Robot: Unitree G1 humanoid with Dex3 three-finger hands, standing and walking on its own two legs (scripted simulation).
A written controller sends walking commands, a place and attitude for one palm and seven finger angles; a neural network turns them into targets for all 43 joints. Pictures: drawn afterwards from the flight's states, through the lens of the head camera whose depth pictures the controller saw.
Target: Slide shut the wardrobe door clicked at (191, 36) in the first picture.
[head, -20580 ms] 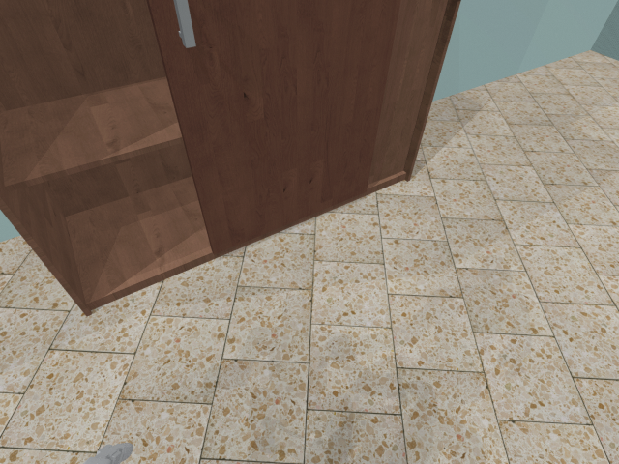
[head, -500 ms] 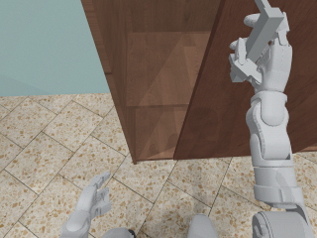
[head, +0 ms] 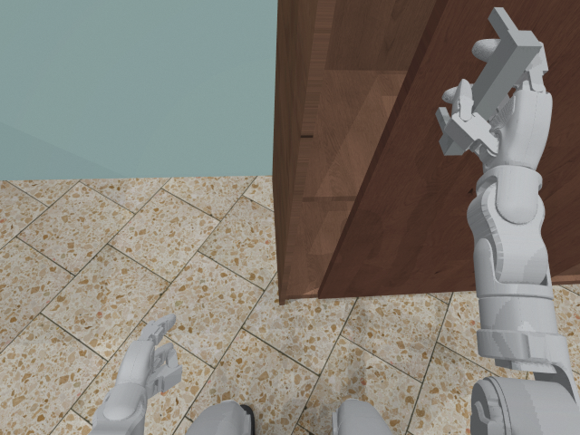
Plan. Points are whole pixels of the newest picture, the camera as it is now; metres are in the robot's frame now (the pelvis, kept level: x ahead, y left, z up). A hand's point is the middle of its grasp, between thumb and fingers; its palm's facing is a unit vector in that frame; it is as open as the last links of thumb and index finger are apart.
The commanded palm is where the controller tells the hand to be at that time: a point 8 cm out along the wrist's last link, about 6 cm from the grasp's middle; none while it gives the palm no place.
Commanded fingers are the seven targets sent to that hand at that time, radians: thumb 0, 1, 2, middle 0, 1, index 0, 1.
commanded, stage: step sideways, sliding the door along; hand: right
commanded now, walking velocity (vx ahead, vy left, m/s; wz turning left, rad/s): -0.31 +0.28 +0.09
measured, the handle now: (474, 88) +0.47 -0.21 +0.20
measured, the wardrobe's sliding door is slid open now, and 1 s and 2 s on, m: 0.11 0.00 0.00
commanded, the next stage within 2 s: stop walking and hold the door there in 0.68 s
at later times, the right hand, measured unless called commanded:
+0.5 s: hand (356, 116) +0.42 -0.06 +0.19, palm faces +0.37 +0.93 -0.08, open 6.9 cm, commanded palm +0.38 -0.04 +0.20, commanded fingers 0.00 -0.90 -0.90 0.45 1.40 0.45 1.40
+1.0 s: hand (363, 117) +0.42 -0.07 +0.19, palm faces +0.55 +0.79 -0.27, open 7.2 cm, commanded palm +0.37 -0.09 +0.18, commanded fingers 0.00 -0.90 -0.90 0.45 1.40 0.45 1.40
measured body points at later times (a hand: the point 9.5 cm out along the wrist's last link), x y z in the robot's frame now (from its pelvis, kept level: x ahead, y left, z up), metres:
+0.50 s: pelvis +0.01 +0.15 +0.01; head +0.11 +0.16 +0.45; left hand +0.24 +0.36 -0.10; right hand +0.39 -0.11 +0.20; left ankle +0.06 +0.25 -0.73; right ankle -0.03 -0.02 -0.69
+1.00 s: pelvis +0.04 +0.24 +0.01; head +0.11 +0.26 +0.45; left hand +0.24 +0.50 -0.09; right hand +0.39 -0.11 +0.20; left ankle +0.09 +0.37 -0.73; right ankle +0.01 +0.12 -0.68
